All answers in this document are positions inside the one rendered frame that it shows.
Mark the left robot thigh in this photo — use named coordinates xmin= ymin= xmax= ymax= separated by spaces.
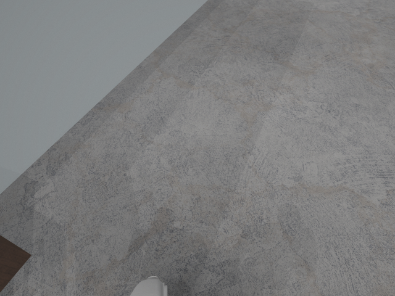
xmin=130 ymin=279 xmax=168 ymax=296

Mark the cupboard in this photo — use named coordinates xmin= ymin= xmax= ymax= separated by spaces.
xmin=0 ymin=235 xmax=31 ymax=292

